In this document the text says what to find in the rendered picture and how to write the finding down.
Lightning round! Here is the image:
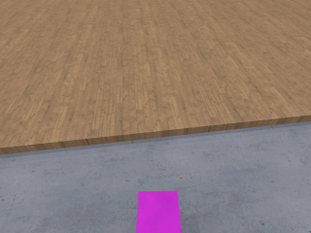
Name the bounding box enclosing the carton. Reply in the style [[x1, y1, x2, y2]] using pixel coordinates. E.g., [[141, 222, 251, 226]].
[[136, 190, 181, 233]]

